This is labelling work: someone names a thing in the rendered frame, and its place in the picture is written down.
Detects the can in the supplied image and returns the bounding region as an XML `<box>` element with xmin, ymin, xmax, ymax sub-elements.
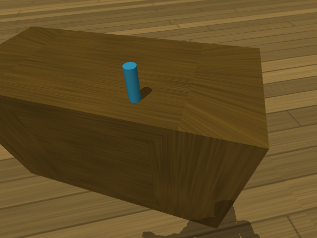
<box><xmin>122</xmin><ymin>62</ymin><xmax>141</xmax><ymax>103</ymax></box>

